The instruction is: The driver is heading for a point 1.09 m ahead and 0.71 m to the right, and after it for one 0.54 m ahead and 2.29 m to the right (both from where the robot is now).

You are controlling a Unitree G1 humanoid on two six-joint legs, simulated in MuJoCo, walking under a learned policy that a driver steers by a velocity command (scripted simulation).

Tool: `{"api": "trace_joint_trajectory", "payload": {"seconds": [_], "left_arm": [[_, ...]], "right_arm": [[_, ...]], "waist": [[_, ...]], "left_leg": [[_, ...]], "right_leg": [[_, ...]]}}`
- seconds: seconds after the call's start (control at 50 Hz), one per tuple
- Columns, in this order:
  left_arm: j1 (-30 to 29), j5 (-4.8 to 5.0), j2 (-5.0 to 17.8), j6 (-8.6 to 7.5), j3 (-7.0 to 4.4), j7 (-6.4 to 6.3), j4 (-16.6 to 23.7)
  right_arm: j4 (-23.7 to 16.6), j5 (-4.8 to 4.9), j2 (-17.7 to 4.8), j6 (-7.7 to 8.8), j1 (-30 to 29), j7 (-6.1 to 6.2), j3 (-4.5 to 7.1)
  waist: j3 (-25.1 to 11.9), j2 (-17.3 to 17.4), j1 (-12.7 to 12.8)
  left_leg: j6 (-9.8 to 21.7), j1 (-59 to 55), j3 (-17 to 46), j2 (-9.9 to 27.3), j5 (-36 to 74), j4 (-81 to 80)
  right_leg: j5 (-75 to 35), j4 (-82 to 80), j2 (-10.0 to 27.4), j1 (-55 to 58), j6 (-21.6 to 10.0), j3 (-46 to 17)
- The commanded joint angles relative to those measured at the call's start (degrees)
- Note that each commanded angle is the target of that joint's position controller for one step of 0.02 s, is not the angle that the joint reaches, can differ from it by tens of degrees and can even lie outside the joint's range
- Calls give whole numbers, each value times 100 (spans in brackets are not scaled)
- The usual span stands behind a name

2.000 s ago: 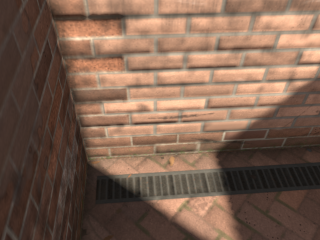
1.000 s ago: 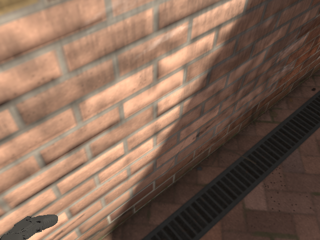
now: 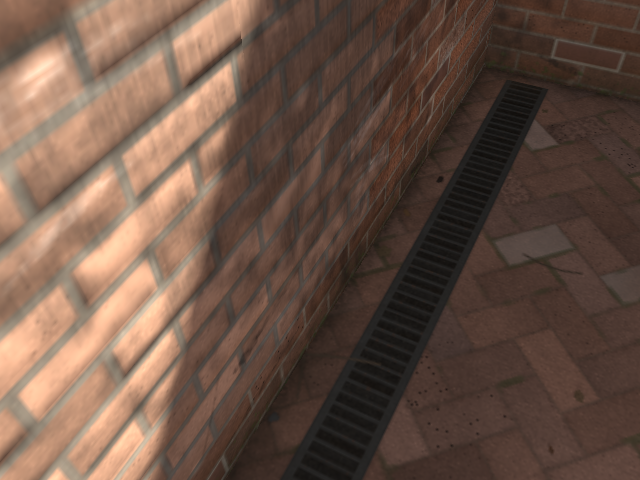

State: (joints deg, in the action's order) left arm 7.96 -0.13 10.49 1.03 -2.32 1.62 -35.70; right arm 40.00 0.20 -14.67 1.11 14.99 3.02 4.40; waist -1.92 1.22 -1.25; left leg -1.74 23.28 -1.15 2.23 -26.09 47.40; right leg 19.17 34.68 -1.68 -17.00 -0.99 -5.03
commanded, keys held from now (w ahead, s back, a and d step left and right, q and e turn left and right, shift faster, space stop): w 0.10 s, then w+e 0.90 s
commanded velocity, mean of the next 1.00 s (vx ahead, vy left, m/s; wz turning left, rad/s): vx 0.45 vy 0.00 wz -0.43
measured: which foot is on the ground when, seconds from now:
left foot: up 0.00-0.16, down 0.18-0.68, up 0.70-1.00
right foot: down 0.00-0.18, up 0.20-0.66, down 0.68-1.00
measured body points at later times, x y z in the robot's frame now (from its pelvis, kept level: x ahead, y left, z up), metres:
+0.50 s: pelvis +0.14 -0.02 +0.01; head +0.18 +0.01 +0.46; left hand +0.40 +0.18 -0.07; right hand +0.06 -0.28 -0.10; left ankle +0.04 +0.12 -0.73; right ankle +0.26 -0.21 -0.65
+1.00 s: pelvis +0.39 -0.16 +0.01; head +0.42 -0.19 +0.46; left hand +0.57 +0.07 -0.09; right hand +0.48 -0.49 -0.07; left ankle +0.61 -0.07 -0.68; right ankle +0.33 -0.21 -0.73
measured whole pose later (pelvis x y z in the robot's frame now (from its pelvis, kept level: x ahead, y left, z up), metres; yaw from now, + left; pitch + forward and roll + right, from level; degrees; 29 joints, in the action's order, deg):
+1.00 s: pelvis +0.39 -0.16 +0.01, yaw -27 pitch +3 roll -1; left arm 19.1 1.5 16.5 -3.4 -4.5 0.8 -41.5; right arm 37.9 -1.9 -17.6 4.7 4.1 1.9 1.7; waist 1.7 2.4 4.5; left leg -3.7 38.7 4.6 5.2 -6.0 42.7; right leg 13.1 22.4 -10.1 -10.8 -6.3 -9.5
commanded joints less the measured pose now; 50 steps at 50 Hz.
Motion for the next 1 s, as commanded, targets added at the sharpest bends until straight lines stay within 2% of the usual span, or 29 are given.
{"api": "trace_joint_trajectory", "payload": {"seconds": [0.02,0.08,0.16,0.18,0.2,0.22,0.24,0.28,0.32,0.36,0.4,0.42,0.46,0.48,0.52,0.54,0.58,0.62,0.66,0.68,0.7,0.72,0.74,0.76,0.8,0.86,0.94,0.96,1.0], "left_arm": [[-73,90,1066,-302,-382,-139,271],[-86,67,863,-354,-361,-153,210],[-373,158,663,-206,-355,-156,291],[-693,158,510,-230,-329,-193,496],[-601,67,261,-290,-274,-208,577],[-333,168,457,-355,-311,-220,763],[-416,361,773,-457,-424,-229,738],[-494,292,706,-474,-446,-200,631],[-487,209,591,-382,-477,-137,599],[-606,95,352,-277,-405,-37,590],[-770,110,305,-228,-382,42,679],[-748,158,241,-177,-346,75,752],[-910,164,272,-149,-326,138,823],[-1012,98,298,-163,-316,164,879],[-1143,117,376,-211,-312,247,971],[-1166,105,459,-221,-335,266,940],[-1125,122,565,-225,-355,255,935],[-759,77,747,-216,-432,255,880],[1067,26,1178,-181,-675,176,248],[1902,67,1655,-92,-806,20,-95],[1557,46,2457,-186,-845,-104,75],[1658,-35,2034,-363,-723,-111,208],[1417,-41,1741,-464,-647,-94,204],[952,77,1494,-507,-561,-60,247],[342,81,1305,-479,-461,-14,265],[367,55,1317,-498,-418,19,137],[851,158,1442,-522,-435,-114,-131],[942,216,1488,-534,-448,-129,-185],[1071,194,1516,-588,-434,-117,-284]], "right_arm": [[-536,123,-504,278,-594,7,196],[-341,95,-296,425,-528,-93,134],[66,-9,-114,597,71,-225,102],[174,-24,-329,665,710,-212,158],[213,-9,-818,636,1321,-189,214],[418,56,-1392,642,1785,-209,422],[397,123,-1245,619,1563,-144,388],[318,96,-936,563,1039,-9,279],[440,73,-682,598,834,78,181],[617,19,-689,612,862,91,166],[792,-3,-596,544,930,123,80],[887,56,-657,512,975,151,106],[954,78,-669,463,920,173,73],[918,78,-843,457,854,159,114],[989,57,-1020,391,913,165,123],[997,-8,-1123,326,935,115,136],[997,34,-1183,185,891,95,136],[1023,31,-1457,116,962,42,202],[836,95,-1639,116,758,51,241],[577,-208,-1110,246,712,55,75],[77,-241,-448,553,850,-65,-205],[115,14,-891,825,539,-156,-78],[57,50,-1015,909,259,-186,-63],[149,-99,-1027,873,235,-125,-60],[126,-197,-1131,638,299,-7,35],[-64,-301,-917,329,258,35,7],[-455,-299,-710,355,-810,-77,-122],[-588,-235,-689,401,-1208,-102,-184],[-635,-82,-742,463,-1529,-150,-197]], "waist": [[245,-1325,307],[33,-975,223],[-292,-404,-192],[-397,73,-452],[-439,1173,-443],[-267,2211,-431],[153,1312,-373],[504,485,-212],[532,182,-84],[372,93,-86],[366,34,-85],[355,220,-23],[536,371,-43],[590,471,-96],[748,608,-128],[925,612,-154],[993,678,-75],[651,1032,222],[-355,857,1087],[-684,-122,1214],[-1812,-1793,648],[-2122,-1164,922],[-1607,-853,826],[-1033,-74,511],[-458,-148,41],[-107,-329,-146],[228,-491,262],[290,-395,428],[353,-548,578]], "left_leg": [[265,1417,289,214,-231,710],[411,1002,168,210,76,28],[306,-1374,-390,-297,1276,-1480],[392,-2037,267,221,2014,-1790],[637,-2716,1323,1174,3173,-2328],[1714,-2750,3210,2292,1943,-3099],[1965,-2639,3522,2439,632,-3314],[1429,-2577,2531,2036,279,-3481],[1103,-2445,1540,1819,1754,-3559],[1047,-2381,827,1676,2620,-3531],[958,-2362,319,1535,2644,-3640],[905,-2368,277,1644,2383,-3716],[782,-2273,-137,1543,2338,-3776],[726,-2169,-325,1508,2457,-3839],[691,-2127,-538,1466,2129,-4053],[639,-2168,-716,1474,2383,-4095],[547,-2464,-984,1452,3392,-3755],[545,-2630,-1188,1542,5950,-2715],[383,-1853,-1353,1257,6842,-385],[51,484,-1021,879,2447,1639],[-110,2461,-118,-216,-681,3658],[-7,2827,846,4,-165,4265],[97,2876,802,222,212,4014],[77,2404,744,497,648,3395],[-45,1451,694,732,863,2639],[-215,921,418,587,1039,1991],[-223,1002,329,251,2006,77],[-209,904,386,145,2255,-538],[-205,693,389,-37,2351,-1341]], "right_leg": [[1423,-2123,1390,819,-956,-2258],[626,-1985,1186,902,-902,-1778],[-270,-1006,453,-296,-693,-973],[-586,-104,172,-818,-445,-798],[502,1320,-380,-1595,-75,-309],[1723,2241,-449,-2706,6,-302],[1404,2959,-163,-3291,-91,-771],[187,3133,125,-3640,-210,-722],[-625,2904,248,-3417,-162,-797],[-1032,2752,222,-3209,-46,-455],[-1498,2446,223,-3148,-39,-293],[-1501,2339,281,-3150,-16,-259],[-1878,1918,345,-3055,-3,-59],[-2013,1674,352,-2841,7,135],[-1988,1140,325,-2466,-26,478],[-1905,1047,368,-2367,-80,541],[-1429,656,262,-2092,-217,765],[-460,499,-147,-1255,-467,1146],[-872,-460,-682,1251,-907,1223],[-1723,-284,65,3395,-1155,-279],[-557,-1360,1606,4613,-2411,-3863],[-677,-1794,1835,4379,-2382,-4344],[-959,-1691,1707,3656,-2103,-3564],[-1337,-1689,1416,2470,-1794,-2780],[-1960,-1884,999,848,-1582,-1988],[-2792,-1936,718,-322,-1607,-1428],[-2152,-1932,372,-276,-1346,-1318],[-1747,-2021,362,-136,-1275,-1409],[-1316,-1973,412,185,-1250,-1641]]}}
